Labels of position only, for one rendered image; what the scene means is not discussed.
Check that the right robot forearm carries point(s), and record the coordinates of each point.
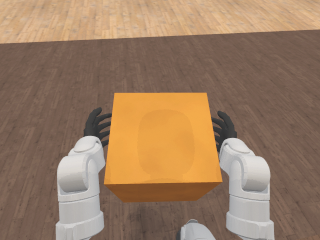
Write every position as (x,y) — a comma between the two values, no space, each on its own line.
(249,189)

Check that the carton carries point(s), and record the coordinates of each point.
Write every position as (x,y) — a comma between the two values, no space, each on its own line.
(161,148)

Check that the robot right thigh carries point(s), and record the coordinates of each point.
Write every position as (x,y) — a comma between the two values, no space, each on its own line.
(195,231)

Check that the robot left hand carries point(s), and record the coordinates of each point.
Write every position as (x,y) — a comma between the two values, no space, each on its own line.
(93,129)

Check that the left robot forearm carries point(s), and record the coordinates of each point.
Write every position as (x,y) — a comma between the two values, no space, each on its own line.
(78,190)

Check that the right robot shin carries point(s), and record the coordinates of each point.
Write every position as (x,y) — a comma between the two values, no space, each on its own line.
(192,221)

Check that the robot right hand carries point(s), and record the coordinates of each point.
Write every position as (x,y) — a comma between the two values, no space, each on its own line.
(227,131)

